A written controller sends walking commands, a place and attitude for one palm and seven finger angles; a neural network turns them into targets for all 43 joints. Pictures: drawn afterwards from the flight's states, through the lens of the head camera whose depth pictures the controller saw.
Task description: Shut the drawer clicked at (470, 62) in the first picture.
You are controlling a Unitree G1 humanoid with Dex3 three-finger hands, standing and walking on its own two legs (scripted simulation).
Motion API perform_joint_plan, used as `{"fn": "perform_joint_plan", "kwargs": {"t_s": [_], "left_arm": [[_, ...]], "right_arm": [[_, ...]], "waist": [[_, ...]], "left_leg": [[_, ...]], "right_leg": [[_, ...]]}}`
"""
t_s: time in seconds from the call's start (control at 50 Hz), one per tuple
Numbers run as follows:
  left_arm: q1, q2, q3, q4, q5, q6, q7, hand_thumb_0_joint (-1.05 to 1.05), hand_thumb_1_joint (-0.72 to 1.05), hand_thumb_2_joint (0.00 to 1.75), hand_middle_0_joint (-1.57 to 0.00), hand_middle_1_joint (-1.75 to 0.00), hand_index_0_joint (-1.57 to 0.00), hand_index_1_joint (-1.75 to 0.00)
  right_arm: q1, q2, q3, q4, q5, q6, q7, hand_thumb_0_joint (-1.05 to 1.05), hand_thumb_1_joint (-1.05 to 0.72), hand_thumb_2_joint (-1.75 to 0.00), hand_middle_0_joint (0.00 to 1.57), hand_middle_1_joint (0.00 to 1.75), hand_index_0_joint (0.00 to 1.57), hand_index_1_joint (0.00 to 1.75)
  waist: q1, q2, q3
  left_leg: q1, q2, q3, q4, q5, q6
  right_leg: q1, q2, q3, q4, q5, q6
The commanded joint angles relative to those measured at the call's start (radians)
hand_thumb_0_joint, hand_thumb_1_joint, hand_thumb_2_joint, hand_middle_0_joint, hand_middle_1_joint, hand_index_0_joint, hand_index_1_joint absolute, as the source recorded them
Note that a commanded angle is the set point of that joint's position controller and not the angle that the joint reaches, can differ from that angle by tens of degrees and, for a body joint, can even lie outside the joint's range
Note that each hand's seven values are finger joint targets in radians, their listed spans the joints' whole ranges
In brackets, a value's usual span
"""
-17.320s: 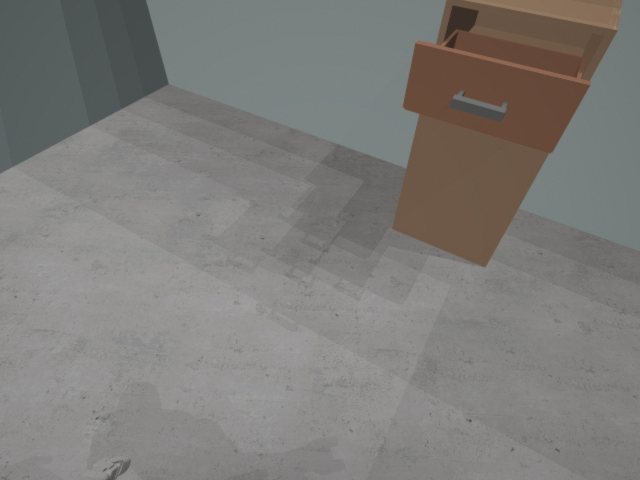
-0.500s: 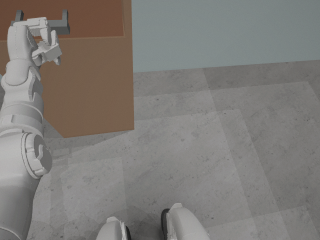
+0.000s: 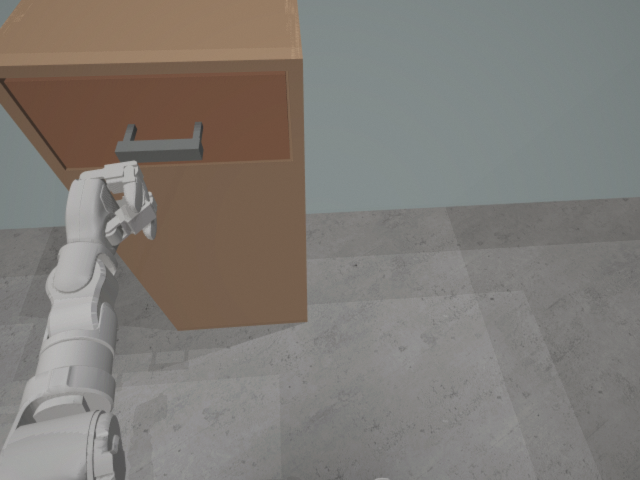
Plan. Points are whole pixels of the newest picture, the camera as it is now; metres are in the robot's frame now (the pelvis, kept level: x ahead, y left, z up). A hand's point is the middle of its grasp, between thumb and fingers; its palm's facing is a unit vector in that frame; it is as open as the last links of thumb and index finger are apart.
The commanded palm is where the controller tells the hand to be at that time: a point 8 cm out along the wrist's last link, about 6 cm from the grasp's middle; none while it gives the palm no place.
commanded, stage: draw the hand back to the body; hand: left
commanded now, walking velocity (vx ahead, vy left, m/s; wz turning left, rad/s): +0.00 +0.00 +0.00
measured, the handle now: (162, 140) +0.57 +0.22 +0.07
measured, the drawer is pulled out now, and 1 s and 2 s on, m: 0.00 0.00 0.00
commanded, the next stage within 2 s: step back with the hand held close in 1.10 s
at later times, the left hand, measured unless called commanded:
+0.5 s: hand (67, 324) +0.26 +0.22 +0.14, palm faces +0.30 -0.92 -0.24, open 3.2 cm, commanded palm +0.22 +0.26 +0.16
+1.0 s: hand out of the picture +0.13 +0.24 +0.19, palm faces +0.45 -0.79 -0.41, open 3.2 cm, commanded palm +0.09 +0.28 +0.20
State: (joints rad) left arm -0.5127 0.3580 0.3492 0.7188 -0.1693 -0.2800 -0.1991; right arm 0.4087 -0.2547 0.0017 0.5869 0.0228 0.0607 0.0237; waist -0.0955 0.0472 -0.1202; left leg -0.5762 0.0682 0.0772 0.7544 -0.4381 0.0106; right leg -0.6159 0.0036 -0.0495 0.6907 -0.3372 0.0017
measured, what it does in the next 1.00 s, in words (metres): stands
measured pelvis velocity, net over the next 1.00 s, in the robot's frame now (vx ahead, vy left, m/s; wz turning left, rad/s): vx -0.02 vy -0.01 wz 0.05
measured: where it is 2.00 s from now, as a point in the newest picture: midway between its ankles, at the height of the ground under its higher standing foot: outside the picture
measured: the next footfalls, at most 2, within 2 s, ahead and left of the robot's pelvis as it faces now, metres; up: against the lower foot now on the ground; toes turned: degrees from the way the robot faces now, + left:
none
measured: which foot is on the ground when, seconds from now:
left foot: down 0.00-1.00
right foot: down 0.00-1.00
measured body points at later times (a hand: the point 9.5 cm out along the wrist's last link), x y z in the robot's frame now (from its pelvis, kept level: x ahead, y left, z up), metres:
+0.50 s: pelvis -0.02 -0.01 +0.03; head -0.02 -0.02 +0.48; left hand +0.24 +0.27 +0.15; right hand +0.18 -0.22 -0.06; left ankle -0.05 +0.10 -0.71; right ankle -0.01 -0.12 -0.71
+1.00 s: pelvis -0.02 -0.01 +0.03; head -0.05 -0.04 +0.48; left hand +0.10 +0.28 +0.21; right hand +0.17 -0.22 -0.05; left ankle -0.05 +0.10 -0.71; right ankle -0.01 -0.12 -0.71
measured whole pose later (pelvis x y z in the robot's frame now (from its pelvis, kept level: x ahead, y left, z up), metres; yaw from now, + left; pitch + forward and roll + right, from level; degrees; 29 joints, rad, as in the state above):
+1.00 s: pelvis -0.02 -0.01 +0.03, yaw +3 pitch -6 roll -1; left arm 0.56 0.32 0.29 -0.46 -0.06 -0.11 0.10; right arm 0.22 -0.23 0.01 0.63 0.00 -0.11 -0.06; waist 0.07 0.08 0.02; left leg -0.05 0.04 0.05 0.43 -0.28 0.00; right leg -0.08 -0.01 -0.08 0.39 -0.22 -0.01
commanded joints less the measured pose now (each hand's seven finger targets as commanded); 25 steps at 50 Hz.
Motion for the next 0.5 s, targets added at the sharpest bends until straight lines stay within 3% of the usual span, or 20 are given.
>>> {"fn": "perform_joint_plan", "kwargs": {"t_s": [0.0,0.04,0.06,0.12,0.16,0.2,0.22,0.24,0.28,0.34,0.36,0.38,0.46,0.48], "left_arm": [[-0.22,0.182,0.005,-0.346,-0.057,-0.006,0.0,0.0,0.9,0.9,-1.4,-1.6,-1.4,-1.6],[-0.191,0.159,-0.02,-0.406,-0.061,0.012,0.001,0.0,0.9,0.9,-1.4,-1.6,-1.4,-1.6],[-0.202,0.16,-0.03,-0.459,-0.058,0.014,-0.001,0.0,0.9,0.9,-1.4,-1.6,-1.4,-1.6],[-0.142,0.143,-0.04,-0.509,-0.067,0.037,-0.004,0.0,0.9,0.9,-1.4,-1.6,-1.4,-1.6],[-0.1,0.163,-0.02,-0.553,-0.083,0.047,-0.015,0.0,0.9,0.9,-1.4,-1.6,-1.4,-1.6],[-0.058,0.14,-0.032,-0.57,-0.093,0.068,-0.032,0.0,0.9,0.9,-1.4,-1.6,-1.4,-1.6],[-0.029,0.22,-0.072,-0.671,0.03,0.074,0.088,0.0,0.9,0.9,-1.4,-1.6,-1.4,-1.6],[0.046,0.149,-0.092,-0.673,0.04,0.091,0.149,0.0,0.9,0.9,-1.4,-1.6,-1.4,-1.6],[0.146,0.095,-0.126,-0.696,0.051,0.118,0.199,0.0,0.9,0.9,-1.4,-1.6,-1.4,-1.6],[0.194,0.099,-0.124,-0.787,0.072,0.137,0.248,0.0,0.9,0.9,-1.4,-1.6,-1.4,-1.6],[0.196,0.121,-0.111,-0.813,0.077,0.138,0.259,0.0,0.9,0.9,-1.4,-1.6,-1.4,-1.6],[0.216,0.119,-0.106,-0.845,0.081,0.139,0.267,0.0,0.9,0.9,-1.4,-1.6,-1.4,-1.6],[0.294,0.128,-0.095,-0.953,0.094,0.14,0.291,0.0,0.9,0.9,-1.4,-1.6,-1.4,-1.6],[0.308,0.122,-0.096,-0.996,0.096,0.136,0.295,0.0,0.9,0.9,-1.4,-1.6,-1.4,-1.6]], "right_arm": [[0.011,-0.15,-0.055,-0.102,0.022,-0.054,-0.03,0.0,-0.9,-0.9,0.2,0.3,0.2,0.3],[-0.022,-0.146,-0.05,-0.107,0.027,-0.069,-0.037,0.0,-0.9,-0.9,0.2,0.3,0.2,0.3],[-0.039,-0.142,-0.046,-0.111,0.026,-0.077,-0.04,0.0,-0.9,-0.9,0.2,0.3,0.2,0.3],[-0.086,-0.136,-0.037,-0.117,0.027,-0.1,-0.048,0.0,-0.9,-0.9,0.2,0.3,0.2,0.3],[-0.117,-0.138,-0.03,-0.131,0.029,-0.117,-0.056,0.0,-0.9,-0.9,0.2,0.3,0.2,0.3],[-0.159,-0.132,-0.023,-0.143,0.035,-0.132,-0.063,0.0,-0.9,-0.9,0.2,0.3,0.2,0.3],[-0.215,-0.123,-0.032,-0.146,0.029,-0.124,-0.071,0.0,-0.9,-0.9,0.2,0.3,0.2,0.3],[-0.231,-0.112,-0.028,-0.153,0.026,-0.126,-0.077,0.0,-0.9,-0.9,0.2,0.3,0.2,0.3],[-0.263,-0.109,-0.017,-0.149,0.028,-0.13,-0.083,0.0,-0.9,-0.9,0.2,0.3,0.2,0.3],[-0.284,-0.104,-0.009,-0.143,0.021,-0.131,-0.091,0.0,-0.9,-0.9,0.2,0.3,0.2,0.3],[-0.289,-0.107,-0.007,-0.138,0.018,-0.132,-0.094,0.0,-0.9,-0.9,0.2,0.3,0.2,0.3],[-0.3,-0.101,-0.005,-0.141,0.015,-0.133,-0.096,0.0,-0.9,-0.9,0.2,0.3,0.2,0.3],[-0.325,-0.095,0.003,-0.138,0.004,-0.149,-0.099,0.0,-0.9,-0.9,0.2,0.3,0.2,0.3],[-0.331,-0.089,0.004,-0.14,0.002,-0.154,-0.099,0.0,-0.9,-0.9,0.2,0.3,0.2,0.3]], "waist": [[0.017,0.009,-0.319],[0.015,0.01,-0.284],[0.023,0.081,-0.285],[0.03,0.038,-0.266],[0.046,-0.003,-0.259],[0.054,-0.006,-0.235],[0.1,-0.025,-0.187],[0.086,-0.023,-0.135],[0.097,-0.021,-0.08],[0.1,-0.007,-0.068],[0.103,-0.049,-0.063],[0.105,-0.013,-0.058],[0.117,-0.007,-0.028],[0.117,0.037,-0.035]], "left_leg": [[0.224,-0.029,-0.047,-0.087,0.617,0.023],[0.232,-0.034,-0.047,-0.104,0.591,0.022],[0.26,-0.038,-0.046,-0.106,0.599,0.019],[0.288,-0.042,-0.057,-0.128,0.548,0.018],[0.288,-0.047,-0.063,-0.148,0.511,0.018],[0.292,-0.053,-0.056,-0.17,0.458,0.018],[0.316,-0.061,-0.047,-0.216,0.424,0.021],[0.324,-0.057,-0.047,-0.249,0.367,0.018],[0.336,-0.052,-0.053,-0.285,0.34,0.015],[0.39,-0.051,-0.051,-0.322,0.348,0.016],[0.396,-0.053,-0.055,-0.335,0.347,0.019],[0.414,-0.053,-0.05,-0.347,0.348,0.018],[0.452,-0.054,-0.061,-0.388,0.355,0.016],[0.469,-0.056,-0.06,-0.397,0.359,0.014]], "right_leg": [[0.33,0.017,0.003,-0.049,0.561,-0.011],[0.338,0.012,-0.001,-0.059,0.553,-0.012],[0.34,0.007,0.005,-0.06,0.548,-0.017],[0.358,0.007,-0.003,-0.077,0.514,-0.018],[0.396,0.005,-0.004,-0.084,0.501,-0.022],[0.409,0.001,-0.004,-0.1,0.475,-0.021],[0.427,-0.024,0.022,-0.157,0.392,-0.027],[0.411,-0.024,0.018,-0.185,0.334,-0.026],[0.424,-0.021,0.015,-0.209,0.289,-0.028],[0.465,-0.022,0.016,-0.243,0.293,-0.027],[0.481,-0.017,0.017,-0.259,0.289,-0.027],[0.494,-0.019,0.021,-0.269,0.29,-0.027],[0.527,-0.013,0.013,-0.305,0.27,-0.028],[0.54,-0.014,0.014,-0.311,0.271,-0.029]]}}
